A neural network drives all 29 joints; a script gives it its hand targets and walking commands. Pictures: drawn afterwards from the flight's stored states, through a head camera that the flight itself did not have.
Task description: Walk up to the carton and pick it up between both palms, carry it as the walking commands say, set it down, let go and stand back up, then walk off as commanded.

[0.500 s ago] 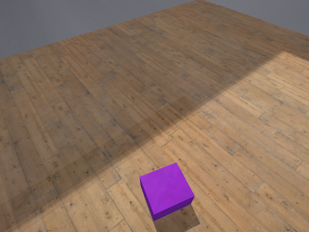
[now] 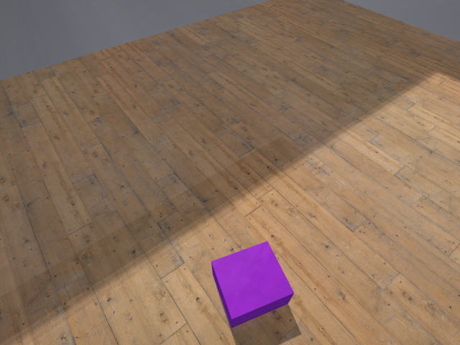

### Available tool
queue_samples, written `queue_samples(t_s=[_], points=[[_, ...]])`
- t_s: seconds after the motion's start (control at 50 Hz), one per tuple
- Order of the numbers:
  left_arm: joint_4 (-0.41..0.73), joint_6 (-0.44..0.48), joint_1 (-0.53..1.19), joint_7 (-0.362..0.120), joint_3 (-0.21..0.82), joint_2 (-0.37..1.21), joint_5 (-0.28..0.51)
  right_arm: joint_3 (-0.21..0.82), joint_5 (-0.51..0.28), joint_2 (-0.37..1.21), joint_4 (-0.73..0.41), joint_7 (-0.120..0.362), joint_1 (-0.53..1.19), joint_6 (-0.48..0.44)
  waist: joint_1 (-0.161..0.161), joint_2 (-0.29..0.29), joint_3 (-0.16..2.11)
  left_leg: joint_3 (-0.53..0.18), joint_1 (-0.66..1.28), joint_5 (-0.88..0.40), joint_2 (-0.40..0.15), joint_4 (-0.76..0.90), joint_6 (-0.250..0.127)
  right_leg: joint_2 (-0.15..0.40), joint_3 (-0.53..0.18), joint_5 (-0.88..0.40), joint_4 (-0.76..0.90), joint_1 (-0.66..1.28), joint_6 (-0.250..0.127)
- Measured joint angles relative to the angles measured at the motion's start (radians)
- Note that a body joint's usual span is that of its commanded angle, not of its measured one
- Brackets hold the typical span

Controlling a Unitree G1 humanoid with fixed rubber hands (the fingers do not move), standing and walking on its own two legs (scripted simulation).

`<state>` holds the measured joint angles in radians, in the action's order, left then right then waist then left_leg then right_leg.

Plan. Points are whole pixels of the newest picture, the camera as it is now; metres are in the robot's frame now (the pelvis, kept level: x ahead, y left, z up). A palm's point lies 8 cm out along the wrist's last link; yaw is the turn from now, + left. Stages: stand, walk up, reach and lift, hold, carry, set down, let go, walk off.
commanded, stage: walk up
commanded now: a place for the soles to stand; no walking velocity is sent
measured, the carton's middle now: (250, 282) +0.46 -0.08 -0.70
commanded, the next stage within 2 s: none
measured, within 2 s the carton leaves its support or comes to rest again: neither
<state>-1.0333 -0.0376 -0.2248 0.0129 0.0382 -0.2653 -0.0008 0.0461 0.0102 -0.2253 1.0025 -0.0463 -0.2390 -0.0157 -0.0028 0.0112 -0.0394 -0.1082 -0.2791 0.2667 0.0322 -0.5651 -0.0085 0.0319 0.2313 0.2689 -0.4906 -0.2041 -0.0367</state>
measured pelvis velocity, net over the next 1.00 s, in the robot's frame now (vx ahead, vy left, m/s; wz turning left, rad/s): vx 0.03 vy -0.24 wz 0.29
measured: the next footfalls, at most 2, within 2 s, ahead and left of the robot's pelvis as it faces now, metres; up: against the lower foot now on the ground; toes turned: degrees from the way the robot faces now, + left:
right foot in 0.54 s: +0.13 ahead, -0.34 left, +0.00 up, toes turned +18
left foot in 0.76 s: +0.05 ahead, -0.09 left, +0.00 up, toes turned +22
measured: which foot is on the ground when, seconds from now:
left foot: down 0.00-0.54, up 0.56-0.74, down 0.76-1.00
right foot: down 0.00-0.16, up 0.18-0.52, down 0.54-1.00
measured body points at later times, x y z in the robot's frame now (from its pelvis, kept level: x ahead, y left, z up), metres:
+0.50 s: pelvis +0.00 -0.09 -0.02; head +0.05 -0.07 +0.43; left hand +0.12 +0.18 -0.15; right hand +0.05 -0.38 -0.13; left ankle +0.02 +0.11 -0.73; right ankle +0.07 -0.28 -0.71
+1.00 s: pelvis +0.03 -0.24 -0.01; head +0.04 -0.22 +0.44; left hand -0.01 +0.03 -0.16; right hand +0.18 -0.44 -0.14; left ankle +0.02 -0.09 -0.73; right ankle +0.10 -0.35 -0.74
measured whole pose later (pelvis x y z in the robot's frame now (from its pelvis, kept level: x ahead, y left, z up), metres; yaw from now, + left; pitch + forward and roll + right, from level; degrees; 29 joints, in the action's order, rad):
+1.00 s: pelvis +0.03 -0.24 -0.01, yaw +16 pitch -3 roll +0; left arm -0.88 -0.04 -0.31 -0.01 0.00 -0.28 -0.02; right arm 0.00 0.02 -0.19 0.79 -0.02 -0.29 -0.01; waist -0.01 -0.02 -0.07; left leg -0.09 -0.31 0.33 -0.01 -0.68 0.03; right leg 0.03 0.04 0.29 -0.65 -0.30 0.01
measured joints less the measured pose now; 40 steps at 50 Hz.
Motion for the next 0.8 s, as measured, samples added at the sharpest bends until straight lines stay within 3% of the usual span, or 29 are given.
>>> queue_samples(t_s=[0.18,0.24,0.28,0.34,0.42,0.52,0.54,0.58,0.62,0.66,0.72,0.76,0.8], points=[[0.006,-0.013,0.004,-0.009,-0.013,-0.008,-0.019,-0.010,0.005,0.002,-0.033,-0.005,0.004,-0.003,0.002,-0.005,0.000,-0.006,-0.010,0.004,0.010,-0.005,-0.005,0.010,0.002,0.038,-0.034,-0.018,0.004],[0.062,-0.048,0.023,-0.032,-0.047,-0.041,-0.063,-0.040,0.032,0.018,-0.082,-0.043,-0.062,-0.012,0.022,-0.025,-0.002,-0.042,-0.039,0.005,0.029,-0.023,-0.007,-0.015,-0.118,0.215,-0.330,-0.138,0.029],[0.106,-0.052,0.047,-0.038,-0.063,-0.062,-0.072,-0.058,0.052,0.021,-0.087,-0.062,-0.104,-0.009,0.020,-0.048,-0.012,-0.060,-0.048,0.001,0.037,-0.022,0.000,-0.020,-0.191,0.212,-0.487,-0.222,0.054],[0.155,-0.053,0.082,-0.047,-0.079,-0.077,-0.084,-0.077,0.057,0.015,-0.095,-0.068,-0.145,-0.007,0.016,-0.076,-0.030,-0.077,-0.052,-0.003,0.037,-0.019,0.025,0.010,-0.259,0.159,-0.580,-0.310,0.074],[0.199,-0.066,0.106,-0.058,-0.083,-0.070,-0.082,-0.095,0.071,-0.004,-0.138,-0.068,-0.150,-0.015,0.034,-0.079,-0.052,-0.110,-0.065,0.016,0.006,-0.051,0.064,0.055,-0.299,0.118,-0.518,-0.344,0.091],[0.251,-0.067,0.123,-0.069,-0.075,-0.044,-0.057,-0.107,0.063,-0.025,-0.206,-0.049,-0.114,-0.003,0.048,-0.053,-0.068,-0.176,-0.101,0.067,-0.053,-0.130,0.132,0.055,-0.301,0.076,-0.304,-0.250,0.078],[0.265,-0.058,0.120,-0.069,-0.072,-0.040,-0.055,-0.109,0.059,-0.033,-0.219,-0.045,-0.111,0.002,0.041,-0.047,-0.065,-0.190,-0.119,0.091,-0.060,-0.169,0.125,0.049,-0.294,0.060,-0.233,-0.211,0.072],[0.278,-0.046,0.122,-0.066,-0.061,-0.008,-0.050,-0.115,0.044,-0.061,-0.235,-0.045,-0.084,0.018,0.024,-0.008,-0.081,-0.199,-0.168,0.217,-0.052,-0.318,0.076,0.021,-0.266,0.066,-0.279,-0.222,0.090],[0.278,-0.047,0.117,-0.061,-0.049,0.021,-0.036,-0.118,0.036,-0.079,-0.247,-0.057,-0.063,0.025,0.010,0.008,-0.089,-0.113,-0.219,0.325,-0.026,-0.479,0.049,0.021,-0.241,0.074,-0.295,-0.213,0.082],[0.270,-0.052,0.107,-0.055,-0.042,0.042,-0.032,-0.114,0.031,-0.085,-0.257,-0.056,-0.047,0.018,-0.003,0.011,-0.094,-0.006,-0.225,0.339,-0.009,-0.526,0.029,0.028,-0.220,0.065,-0.273,-0.185,0.064],[0.257,-0.058,0.079,-0.048,-0.034,0.045,-0.032,-0.102,0.020,-0.070,-0.267,-0.035,-0.040,0.003,-0.014,0.001,-0.081,0.111,-0.143,0.267,0.012,-0.354,0.004,0.034,-0.190,0.054,-0.244,-0.162,0.045],[0.246,-0.056,0.053,-0.040,-0.029,0.033,-0.022,-0.096,0.018,-0.049,-0.277,-0.020,-0.050,-0.011,-0.006,-0.009,-0.059,0.122,-0.063,0.129,0.028,-0.170,-0.022,0.036,-0.166,0.069,-0.264,-0.166,0.039],[0.221,-0.055,0.039,-0.033,-0.031,0.012,-0.012,-0.083,0.015,-0.009,-0.274,-0.013,-0.052,-0.017,-0.003,-0.040,-0.057,0.114,-0.059,0.064,0.036,-0.162,-0.044,0.028,-0.184,0.153,-0.314,-0.179,0.041]])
